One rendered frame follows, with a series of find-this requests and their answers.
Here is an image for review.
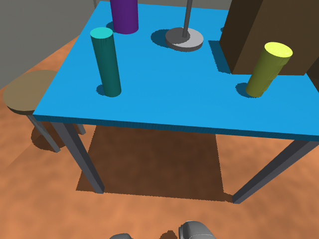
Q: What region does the stool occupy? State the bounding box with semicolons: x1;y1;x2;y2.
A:
2;70;86;153

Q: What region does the bookshelf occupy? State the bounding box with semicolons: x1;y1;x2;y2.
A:
306;57;319;92

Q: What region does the table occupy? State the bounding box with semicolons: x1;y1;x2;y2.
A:
32;1;319;204

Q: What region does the desk lamp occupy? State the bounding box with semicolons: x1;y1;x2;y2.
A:
165;0;203;52

